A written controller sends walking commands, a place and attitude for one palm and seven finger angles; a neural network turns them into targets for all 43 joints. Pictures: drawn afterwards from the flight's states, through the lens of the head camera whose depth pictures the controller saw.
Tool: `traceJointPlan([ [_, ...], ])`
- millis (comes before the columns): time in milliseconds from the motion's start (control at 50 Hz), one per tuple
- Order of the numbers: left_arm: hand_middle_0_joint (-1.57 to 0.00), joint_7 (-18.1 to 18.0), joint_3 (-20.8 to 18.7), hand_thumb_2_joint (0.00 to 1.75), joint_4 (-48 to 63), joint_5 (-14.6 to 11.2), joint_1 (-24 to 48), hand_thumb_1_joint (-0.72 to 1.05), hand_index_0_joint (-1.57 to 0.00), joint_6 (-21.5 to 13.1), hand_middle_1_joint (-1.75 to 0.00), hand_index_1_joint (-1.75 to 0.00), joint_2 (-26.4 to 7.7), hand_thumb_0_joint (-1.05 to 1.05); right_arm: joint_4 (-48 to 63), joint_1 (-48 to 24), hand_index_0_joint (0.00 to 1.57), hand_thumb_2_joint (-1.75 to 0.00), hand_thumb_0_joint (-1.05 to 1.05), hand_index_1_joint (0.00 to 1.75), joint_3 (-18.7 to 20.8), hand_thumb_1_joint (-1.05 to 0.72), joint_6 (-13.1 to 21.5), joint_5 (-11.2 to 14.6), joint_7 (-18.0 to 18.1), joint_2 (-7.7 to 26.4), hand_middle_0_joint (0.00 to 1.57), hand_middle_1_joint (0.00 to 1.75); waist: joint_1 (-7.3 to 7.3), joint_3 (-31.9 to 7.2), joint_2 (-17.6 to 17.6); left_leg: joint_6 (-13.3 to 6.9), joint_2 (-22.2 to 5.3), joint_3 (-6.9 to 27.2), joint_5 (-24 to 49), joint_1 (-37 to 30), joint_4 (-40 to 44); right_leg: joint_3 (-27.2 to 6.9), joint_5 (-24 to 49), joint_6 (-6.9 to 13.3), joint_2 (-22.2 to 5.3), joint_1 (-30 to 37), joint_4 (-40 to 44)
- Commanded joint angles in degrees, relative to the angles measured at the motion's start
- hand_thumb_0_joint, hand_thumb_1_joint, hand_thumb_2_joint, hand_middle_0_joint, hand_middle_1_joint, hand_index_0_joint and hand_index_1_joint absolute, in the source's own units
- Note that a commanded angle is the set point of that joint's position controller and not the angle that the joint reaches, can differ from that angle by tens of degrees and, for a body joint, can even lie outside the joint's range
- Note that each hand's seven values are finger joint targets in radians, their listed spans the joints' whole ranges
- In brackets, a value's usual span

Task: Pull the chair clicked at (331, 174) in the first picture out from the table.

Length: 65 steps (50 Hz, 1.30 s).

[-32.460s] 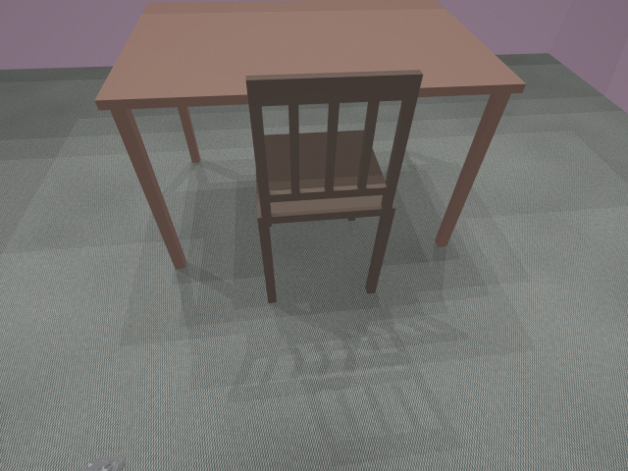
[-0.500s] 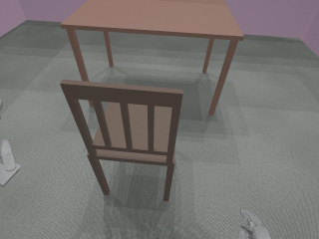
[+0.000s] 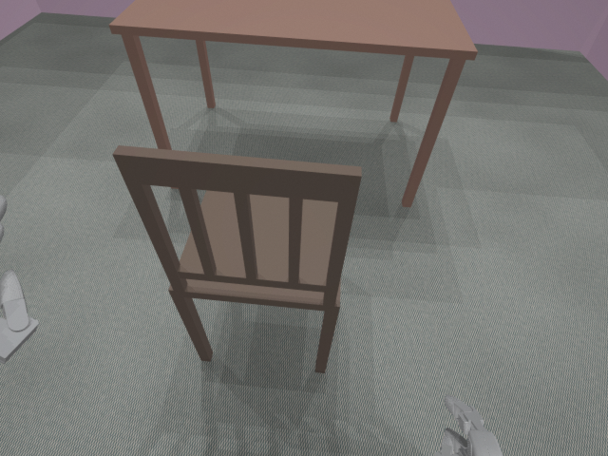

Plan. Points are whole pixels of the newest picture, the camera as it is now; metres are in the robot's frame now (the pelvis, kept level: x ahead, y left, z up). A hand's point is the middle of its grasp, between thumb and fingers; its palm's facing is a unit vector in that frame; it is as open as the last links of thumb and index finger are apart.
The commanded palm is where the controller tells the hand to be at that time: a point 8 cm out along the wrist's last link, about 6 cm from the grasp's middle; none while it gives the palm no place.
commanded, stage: stop stepping back and stand still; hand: left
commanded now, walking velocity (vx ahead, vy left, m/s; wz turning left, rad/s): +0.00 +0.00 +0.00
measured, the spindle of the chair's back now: (247, 238) +0.51 +0.14 -0.10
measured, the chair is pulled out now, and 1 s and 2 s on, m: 0.61 0.61 0.61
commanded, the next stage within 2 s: let the arm hang, fingers relaxed in 0.40 s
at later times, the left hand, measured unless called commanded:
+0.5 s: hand (60, 307) +0.22 +0.25 +0.15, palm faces +0.35 -0.81 -0.47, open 7.4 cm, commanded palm none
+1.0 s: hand out of the picture -0.06 +0.20 -0.17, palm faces +0.04 -0.97 -0.22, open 7.1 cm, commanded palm none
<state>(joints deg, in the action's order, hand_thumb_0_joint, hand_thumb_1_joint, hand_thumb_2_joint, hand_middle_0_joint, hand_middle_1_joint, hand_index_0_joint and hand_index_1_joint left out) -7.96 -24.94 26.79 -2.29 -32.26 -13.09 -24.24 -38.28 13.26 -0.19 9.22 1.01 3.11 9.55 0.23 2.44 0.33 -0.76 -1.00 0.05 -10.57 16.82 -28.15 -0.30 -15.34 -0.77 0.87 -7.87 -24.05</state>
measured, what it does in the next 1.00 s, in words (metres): stands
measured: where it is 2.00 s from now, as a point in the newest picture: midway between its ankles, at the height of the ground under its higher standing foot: outside the picture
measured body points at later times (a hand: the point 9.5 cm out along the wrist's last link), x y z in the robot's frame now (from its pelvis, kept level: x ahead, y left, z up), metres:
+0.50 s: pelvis +0.02 +0.00 +0.00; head +0.03 +0.00 +0.45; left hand +0.20 +0.30 +0.18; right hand +0.18 -0.25 -0.08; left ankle +0.05 +0.11 -0.74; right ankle -0.03 -0.13 -0.74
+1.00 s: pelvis -0.03 +0.00 +0.00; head -0.01 +0.02 +0.45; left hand -0.06 +0.25 -0.16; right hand -0.01 -0.24 -0.15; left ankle +0.05 +0.11 -0.74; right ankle -0.03 -0.13 -0.74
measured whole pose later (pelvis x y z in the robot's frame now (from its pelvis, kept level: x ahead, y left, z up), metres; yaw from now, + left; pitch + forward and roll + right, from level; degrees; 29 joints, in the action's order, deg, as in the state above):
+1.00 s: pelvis -0.03 +0.00 +0.00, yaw +3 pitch -2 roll -2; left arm -1.1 -0.3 -55.6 1.2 -22.7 1.9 -13.0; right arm -56.3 18.6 1.6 -2.0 -1.0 0.6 11.1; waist -0.1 4.2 0.0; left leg -1.2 0.4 2.3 -8.5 18.7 -28.4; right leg 2.4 -14.8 -0.3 -0.2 -9.6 -26.1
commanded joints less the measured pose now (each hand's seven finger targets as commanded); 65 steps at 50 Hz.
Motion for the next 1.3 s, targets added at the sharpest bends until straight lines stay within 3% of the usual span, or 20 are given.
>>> traceJointPlan([
  [0,-0.20,-1.31,-5.66,0.90,10.96,-0.60,2.53,0.90,-0.20,-2.82,-0.30,-0.30,-9.69,0.00,9.03,-5.60,0.20,-0.90,0.00,0.30,3.57,-0.90,3.06,0.29,1.02,8.30,0.20,0.30,0.25,-7.65,1.58,-2.08,-5.73,6.48,4.28,-7.20,6.95,-4.05,12.02,1.52,-4.20,1.04,4.28],
  [100,-0.20,-1.57,-6.66,0.90,13.80,-0.78,0.19,0.90,-0.20,-3.06,-0.30,-0.30,-10.79,0.00,9.72,-6.00,0.20,-0.90,0.00,0.30,3.74,-0.90,1.87,0.49,0.80,8.32,0.20,0.30,0.09,-8.97,4.53,-1.88,-5.61,4.83,13.10,-9.53,5.18,-4.14,17.91,1.96,-5.30,2.83,4.51],
  [200,-0.20,-1.53,-7.81,0.90,12.45,-1.39,-2.15,0.90,-0.20,-2.93,-0.30,-0.30,-10.95,0.00,10.48,-6.00,0.20,-0.90,0.00,0.30,3.91,-0.90,0.11,0.82,0.70,8.23,0.20,0.30,0.31,-8.09,3.86,-1.58,-5.37,3.95,15.48,-9.83,4.29,-4.30,20.42,2.08,-5.62,2.96,5.14],
  [340,-0.20,-1.14,-6.40,0.90,9.96,-1.62,-1.54,0.90,-0.20,-2.58,-0.30,-0.30,-9.77,0.00,10.81,-6.16,0.20,-0.90,0.00,0.30,4.13,-0.90,-1.07,1.05,0.80,8.56,0.20,0.30,0.60,-7.45,3.26,-1.64,-5.37,3.22,15.09,-10.21,4.26,-4.46,20.99,1.69,-5.61,2.58,5.64],
  [460,-0.20,-1.36,-5.29,0.90,12.28,-1.33,0.90,0.90,-0.20,-2.52,-0.30,-0.30,-9.92,0.00,11.14,-6.86,0.20,-0.90,0.00,0.30,4.11,-0.90,-0.79,0.86,0.99,8.94,0.20,0.30,0.33,-6.49,2.92,-1.79,-5.39,3.92,11.16,-9.69,5.45,-4.86,16.40,1.49,-5.37,1.70,6.40],
  [480,-0.20,6.19,18.31,0.90,-33.47,5.36,3.82,0.90,-0.20,6.84,-0.30,-0.30,2.61,0.00,-1.48,-7.11,0.20,-0.90,0.00,0.30,4.68,-0.90,0.43,-0.21,-4.41,14.10,0.20,0.30,2.14,-4.30,1.13,-1.65,-5.41,4.32,22.60,-3.27,-3.57,0.63,24.22,1.92,-7.36,-5.29,-5.48],
  [500,-0.20,7.26,17.99,0.90,-35.68,3.92,3.06,0.90,-0.20,10.94,-0.30,-0.30,6.59,0.00,-2.26,-2.01,0.20,-0.90,0.00,0.30,4.06,-0.90,-2.96,-0.35,-4.10,8.91,0.20,0.30,1.00,-9.28,-0.17,-1.45,-5.21,3.41,19.97,-5.23,-2.76,-1.35,17.75,1.14,-7.07,-5.05,-3.45],
  [520,-0.20,7.36,18.88,0.90,-35.36,4.06,3.78,0.90,-0.20,12.09,-0.30,-0.30,7.38,0.00,-1.49,-0.94,0.20,-0.90,0.00,0.30,3.69,-0.90,-4.00,-0.48,-3.80,7.86,0.20,0.30,1.25,-7.59,-1.31,-1.27,-5.11,3.03,18.30,-5.91,-2.92,-1.13,15.56,1.13,-6.68,-6.65,-2.44],
  [540,-0.20,7.46,19.79,0.90,-37.91,3.74,5.17,0.90,-0.20,12.09,-0.30,-0.30,7.59,0.00,-2.08,-1.56,0.20,-0.90,0.00,0.30,3.30,-0.90,-4.49,-1.23,-3.69,8.64,0.20,0.30,0.44,-8.32,-0.69,-2.20,-6.36,5.70,11.47,-2.44,-1.51,-1.36,8.47,1.46,-6.72,-6.41,-2.53],
  [560,-0.20,7.36,20.04,0.90,-40.56,3.83,7.10,0.90,-0.20,12.08,-0.30,-0.30,6.72,0.00,-1.55,-2.07,0.20,-0.90,0.00,0.30,2.77,-0.90,-5.35,-1.70,-3.70,8.53,0.20,0.30,0.02,-6.43,-2.70,-2.67,-5.60,7.63,8.66,0.38,-0.54,-1.95,6.25,1.74,-6.36,-5.71,-2.42],
  [600,-0.20,7.04,20.91,0.90,-46.39,3.94,10.48,0.90,-0.20,12.14,-0.30,-0.30,5.78,0.00,-2.16,-2.16,0.20,-0.90,0.00,0.30,2.57,-0.90,-6.59,-2.25,-3.53,9.00,0.20,0.30,0.07,-5.75,-9.77,-2.56,-4.28,7.85,9.49,-0.40,-1.23,-3.53,8.13,3.04,-6.89,-5.02,-1.87],
  [620,-0.20,6.84,21.25,0.90,-49.53,3.91,12.32,0.90,-0.20,12.39,-0.30,-0.30,5.48,0.00,-2.92,-2.03,0.20,-0.90,0.00,0.30,2.62,-0.90,-7.14,-2.30,-3.43,9.04,0.20,0.30,0.15,-4.44,-11.14,-2.48,-3.68,7.57,9.94,-1.09,-0.99,-3.47,8.35,3.92,-7.19,-5.56,-1.63],
  [660,-0.20,6.52,21.96,0.90,-55.24,3.68,13.08,0.90,-0.20,12.96,-0.30,-0.30,5.16,0.00,-4.78,-1.57,0.20,-0.90,0.00,0.30,2.22,-0.90,-7.74,-2.37,-3.06,9.53,0.20,0.30,-0.06,-4.35,-7.77,-2.65,-3.79,8.15,12.39,-2.56,1.29,-3.20,7.97,3.50,-6.35,-4.23,-1.60],
  [700,-0.20,6.25,22.80,0.90,-61.46,3.38,12.33,0.90,-0.20,13.18,-0.30,-0.30,4.86,0.00,-7.23,-1.37,0.20,-0.90,0.00,0.30,1.86,-0.90,-7.99,-2.14,-2.85,9.47,0.20,0.30,-0.50,-3.31,-0.97,-2.68,-3.80,8.30,10.84,-3.20,3.12,-3.39,5.64,2.90,-5.74,-3.63,-0.48],
  [760,-0.20,6.21,23.60,0.90,-69.29,3.10,10.59,0.90,-0.20,13.31,-0.30,-0.30,4.97,0.00,-10.50,0.14,0.20,-0.90,0.00,0.30,1.53,-0.90,-8.35,-1.94,-2.60,8.26,0.20,0.30,-0.65,0.09,8.50,-2.32,-3.26,8.50,0.30,-1.37,6.19,-3.12,0.51,3.00,-5.31,-3.91,1.85],
  [800,-0.20,5.97,22.66,0.90,-72.05,3.29,8.42,0.90,-0.20,13.32,-0.30,-0.30,7.45,0.00,-11.74,2.17,0.20,-0.90,0.00,0.30,2.11,-0.90,-8.66,-2.30,-2.25,6.16,0.20,0.30,-0.63,-1.37,13.27,-2.31,-3.40,8.76,-6.12,-1.65,7.68,-2.18,-0.82,3.49,-4.83,-3.30,2.45],
  [880,-0.20,6.44,23.67,0.90,-76.95,3.25,8.34,0.90,-0.20,13.37,-0.30,-0.30,7.15,0.00,-13.47,4.86,0.20,-0.90,0.00,0.30,2.69,-0.90,-9.54,-2.12,-2.24,6.83,0.20,0.30,-0.32,0.46,9.28,-2.24,-3.82,10.65,-16.88,0.71,10.27,-1.33,-4.83,3.61,-4.22,-4.42,3.46],
  [920,-0.20,6.53,23.95,0.90,-78.81,3.26,8.10,0.90,-0.20,13.47,-0.30,-0.30,7.35,0.00,-14.25,5.76,0.20,-0.90,0.00,0.30,2.97,-0.90,-9.92,-2.07,-2.19,6.93,0.20,0.30,-0.26,2.33,5.10,-2.46,-4.07,10.82,-19.09,1.67,10.72,-1.01,-7.47,3.68,-3.95,-6.02,4.18],
  [1180,-0.20,6.05,24.98,0.90,-85.01,2.95,4.63,0.90,-0.20,13.31,-0.30,-0.30,9.14,0.00,-18.95,11.07,0.20,-0.90,0.00,0.30,2.37,-0.90,-9.56,-1.99,-1.83,4.69,0.20,0.30,-0.01,3.72,-2.39,-2.56,-2.77,8.88,-13.54,0.18,6.81,-3.95,-11.68,4.60,-5.46,-11.87,4.85],
  [1280,-0.20,5.79,24.85,0.90,-85.37,2.89,4.96,0.90,-0.20,13.25,-0.30,-0.30,10.07,0.00,-20.41,11.99,0.20,-0.90,0.00,0.30,2.04,-0.90,-9.47,-2.02,-1.72,2.85,0.20,0.30,0.14,5.63,-2.25,-2.32,-2.30,7.67,-11.25,0.16,5.03,-4.35,-13.18,4.93,-5.87,-14.20,5.56],
])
